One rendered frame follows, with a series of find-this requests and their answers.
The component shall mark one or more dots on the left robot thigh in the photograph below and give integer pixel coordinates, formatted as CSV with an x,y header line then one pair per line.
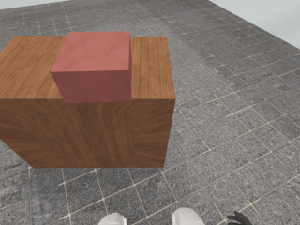
x,y
114,219

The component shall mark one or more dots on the pedestal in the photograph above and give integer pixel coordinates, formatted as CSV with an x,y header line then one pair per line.
x,y
46,132

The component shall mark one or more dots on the carton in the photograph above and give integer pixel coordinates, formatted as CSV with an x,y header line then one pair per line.
x,y
94,67

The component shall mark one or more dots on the robot thigh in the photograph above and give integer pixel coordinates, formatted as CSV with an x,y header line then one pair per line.
x,y
114,219
186,216

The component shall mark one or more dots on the robot right hand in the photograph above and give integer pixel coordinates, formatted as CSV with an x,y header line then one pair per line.
x,y
240,218

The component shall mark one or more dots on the right robot thigh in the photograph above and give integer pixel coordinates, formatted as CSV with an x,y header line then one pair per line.
x,y
186,216

